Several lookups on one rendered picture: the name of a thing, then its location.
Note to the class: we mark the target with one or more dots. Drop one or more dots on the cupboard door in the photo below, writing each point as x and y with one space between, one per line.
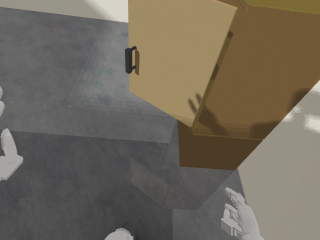
178 44

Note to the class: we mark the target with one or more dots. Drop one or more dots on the robot left hand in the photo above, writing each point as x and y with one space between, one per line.
11 161

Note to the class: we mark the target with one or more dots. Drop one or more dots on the left robot foot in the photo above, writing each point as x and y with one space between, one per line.
129 226

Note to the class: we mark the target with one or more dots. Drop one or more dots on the handle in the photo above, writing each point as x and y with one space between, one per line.
128 60

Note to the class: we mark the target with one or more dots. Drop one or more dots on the left robot shin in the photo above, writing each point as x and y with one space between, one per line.
122 229

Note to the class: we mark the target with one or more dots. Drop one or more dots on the robot right hand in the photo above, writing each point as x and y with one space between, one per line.
243 219

